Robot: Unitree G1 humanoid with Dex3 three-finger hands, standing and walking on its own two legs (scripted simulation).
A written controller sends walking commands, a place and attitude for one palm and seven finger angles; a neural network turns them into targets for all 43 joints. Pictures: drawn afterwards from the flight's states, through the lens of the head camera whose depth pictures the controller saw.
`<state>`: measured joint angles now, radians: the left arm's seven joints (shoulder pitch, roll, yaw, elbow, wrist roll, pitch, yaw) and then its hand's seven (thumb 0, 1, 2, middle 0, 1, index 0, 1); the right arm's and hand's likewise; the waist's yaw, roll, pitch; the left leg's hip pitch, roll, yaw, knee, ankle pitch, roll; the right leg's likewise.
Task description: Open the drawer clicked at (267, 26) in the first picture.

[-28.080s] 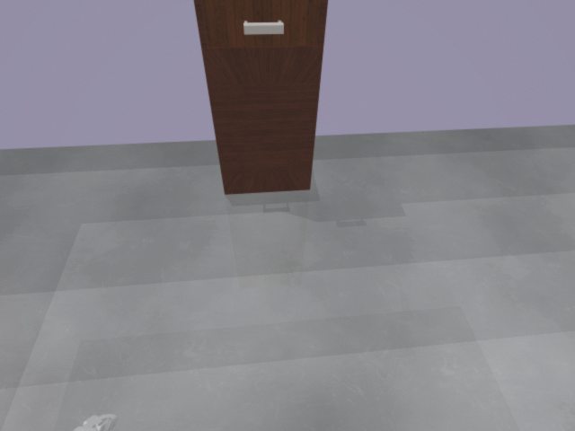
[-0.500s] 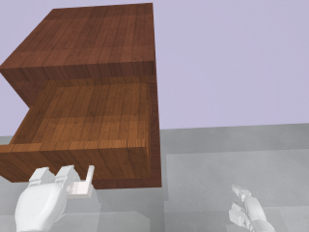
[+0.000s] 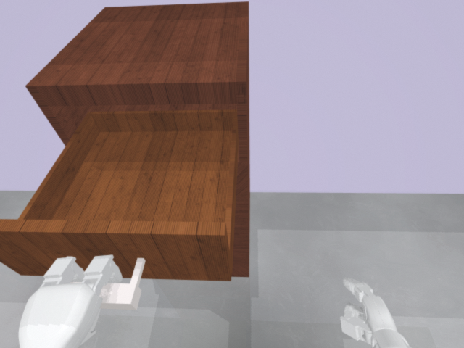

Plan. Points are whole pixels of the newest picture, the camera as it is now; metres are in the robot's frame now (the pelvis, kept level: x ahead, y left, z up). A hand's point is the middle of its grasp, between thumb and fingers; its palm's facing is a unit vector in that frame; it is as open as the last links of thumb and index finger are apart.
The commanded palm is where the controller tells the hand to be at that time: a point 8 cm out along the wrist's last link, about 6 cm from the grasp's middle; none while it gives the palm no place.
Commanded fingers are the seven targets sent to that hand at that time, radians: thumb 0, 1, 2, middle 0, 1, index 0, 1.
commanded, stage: open the thumb to release the handle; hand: left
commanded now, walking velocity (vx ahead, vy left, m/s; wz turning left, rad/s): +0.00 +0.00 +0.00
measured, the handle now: (98, 279) +0.18 +0.24 +0.07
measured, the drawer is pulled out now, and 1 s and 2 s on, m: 0.29 0.29 0.29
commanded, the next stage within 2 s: lift the hand off the handle in 0.38 s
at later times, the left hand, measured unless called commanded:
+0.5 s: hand (86, 314) +0.14 +0.24 +0.05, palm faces +0.00 -0.08 -1.00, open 13.3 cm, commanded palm +0.12 +0.25 +0.10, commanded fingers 0.00 -0.50 0.30 -0.30 -1.20 -0.30 -1.20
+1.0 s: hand (86, 307) +0.15 +0.24 +0.06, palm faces +0.03 -0.07 -1.00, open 13.4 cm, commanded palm +0.13 +0.24 +0.13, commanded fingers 0.00 -0.50 0.30 -0.30 -1.20 -0.30 -1.20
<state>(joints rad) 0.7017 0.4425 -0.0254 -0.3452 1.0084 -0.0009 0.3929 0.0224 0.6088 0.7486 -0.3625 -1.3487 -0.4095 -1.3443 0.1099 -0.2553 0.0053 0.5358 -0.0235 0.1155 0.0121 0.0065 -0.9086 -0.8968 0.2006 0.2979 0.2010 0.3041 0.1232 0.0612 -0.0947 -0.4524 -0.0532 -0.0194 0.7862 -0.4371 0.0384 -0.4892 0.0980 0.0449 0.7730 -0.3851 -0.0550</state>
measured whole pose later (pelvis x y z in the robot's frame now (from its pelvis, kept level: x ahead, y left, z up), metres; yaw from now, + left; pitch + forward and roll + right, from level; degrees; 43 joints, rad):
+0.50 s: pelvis -0.01 -0.02 +0.01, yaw +1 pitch +4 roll +1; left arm 0.55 0.45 0.04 -0.21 0.96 -0.05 0.30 0.00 -0.41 0.34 -0.38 -1.24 -0.32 -1.21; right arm 0.09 -0.24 0.00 0.60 -0.01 0.08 -0.06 0.01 -0.91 -0.90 0.20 0.30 0.20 0.30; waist 0.12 0.06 -0.06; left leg -0.38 -0.04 -0.04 0.68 -0.36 0.01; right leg -0.42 0.11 0.03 0.68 -0.32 -0.08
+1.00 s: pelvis -0.01 -0.01 +0.01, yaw +2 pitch +3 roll +0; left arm 0.50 0.45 -0.03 -0.21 0.97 0.00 0.29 0.00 -0.49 0.30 -0.39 -1.22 -0.39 -1.26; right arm 0.08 -0.20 0.01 0.61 -0.01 0.08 -0.06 0.01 -0.91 -0.90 0.20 0.30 0.20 0.30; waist 0.13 0.08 -0.07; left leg -0.38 -0.06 -0.05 0.69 -0.37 0.02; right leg -0.41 0.09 0.02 0.69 -0.33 -0.07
